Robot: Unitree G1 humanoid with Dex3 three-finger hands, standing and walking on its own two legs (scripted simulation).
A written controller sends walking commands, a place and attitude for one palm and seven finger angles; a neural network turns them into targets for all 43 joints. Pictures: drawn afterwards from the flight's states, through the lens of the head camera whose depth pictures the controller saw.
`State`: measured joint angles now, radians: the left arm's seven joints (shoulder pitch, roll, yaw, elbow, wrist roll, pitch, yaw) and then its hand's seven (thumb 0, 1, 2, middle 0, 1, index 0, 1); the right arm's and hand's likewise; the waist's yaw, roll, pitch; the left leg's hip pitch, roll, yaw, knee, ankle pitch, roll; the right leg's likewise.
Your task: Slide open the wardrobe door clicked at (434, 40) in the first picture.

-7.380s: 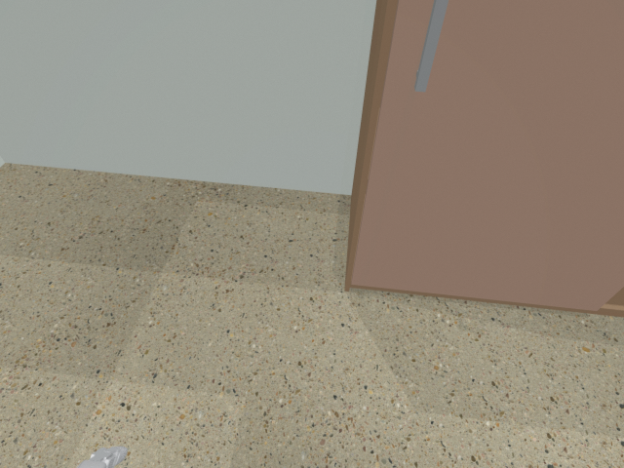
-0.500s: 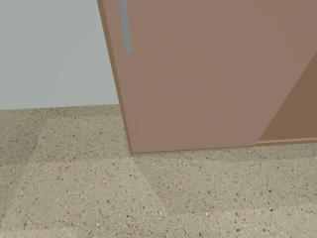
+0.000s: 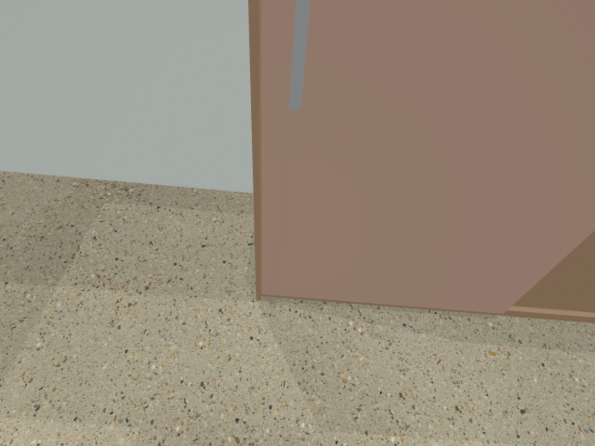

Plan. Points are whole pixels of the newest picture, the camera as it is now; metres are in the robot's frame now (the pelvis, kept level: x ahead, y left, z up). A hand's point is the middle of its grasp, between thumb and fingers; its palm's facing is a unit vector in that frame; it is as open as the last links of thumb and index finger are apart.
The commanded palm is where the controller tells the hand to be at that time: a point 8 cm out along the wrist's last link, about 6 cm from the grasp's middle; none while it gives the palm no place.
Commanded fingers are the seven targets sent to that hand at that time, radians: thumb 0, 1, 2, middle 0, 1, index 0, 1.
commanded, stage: take the last steps up to it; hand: left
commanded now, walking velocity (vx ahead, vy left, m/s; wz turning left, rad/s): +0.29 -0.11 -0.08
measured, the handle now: (300, 40) +0.69 +0.09 +0.22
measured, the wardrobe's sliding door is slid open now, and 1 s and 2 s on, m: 0.00 0.00 0.00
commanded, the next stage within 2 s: come to a stop and stand still in 0.38 s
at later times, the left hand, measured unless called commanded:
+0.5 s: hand (244, 359) +0.28 +0.11 -0.15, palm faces -0.04 -0.97 -0.24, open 7.4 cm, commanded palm none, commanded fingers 0.00 0.90 0.90 -0.20 -0.30 -0.20 -0.30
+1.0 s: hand (215, 411) +0.20 +0.15 -0.18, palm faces +0.10 -0.98 -0.18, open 7.4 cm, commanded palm none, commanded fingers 0.00 0.90 0.90 -0.20 -0.30 -0.20 -0.30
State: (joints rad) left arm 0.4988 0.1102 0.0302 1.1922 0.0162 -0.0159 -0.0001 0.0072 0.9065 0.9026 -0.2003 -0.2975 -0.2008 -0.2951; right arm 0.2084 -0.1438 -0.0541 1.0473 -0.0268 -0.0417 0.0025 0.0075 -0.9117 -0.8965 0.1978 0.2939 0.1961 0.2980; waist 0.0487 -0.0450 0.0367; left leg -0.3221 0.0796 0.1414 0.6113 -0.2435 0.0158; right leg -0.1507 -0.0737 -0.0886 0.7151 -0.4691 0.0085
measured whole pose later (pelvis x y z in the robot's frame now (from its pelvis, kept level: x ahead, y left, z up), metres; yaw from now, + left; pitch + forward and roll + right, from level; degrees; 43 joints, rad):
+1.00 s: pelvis +0.17 -0.04 +0.00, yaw -1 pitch -2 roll +0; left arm 0.21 0.19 0.06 1.04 0.01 0.05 0.03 0.01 0.91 0.90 -0.20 -0.30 -0.20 -0.30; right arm 0.12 -0.15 -0.04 0.97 -0.02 0.03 -0.02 0.00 -0.91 -0.90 0.20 0.29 0.20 0.30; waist 0.05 -0.05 0.09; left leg -0.26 0.00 0.07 0.58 -0.28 0.04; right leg -0.37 -0.07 -0.09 0.74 -0.41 0.01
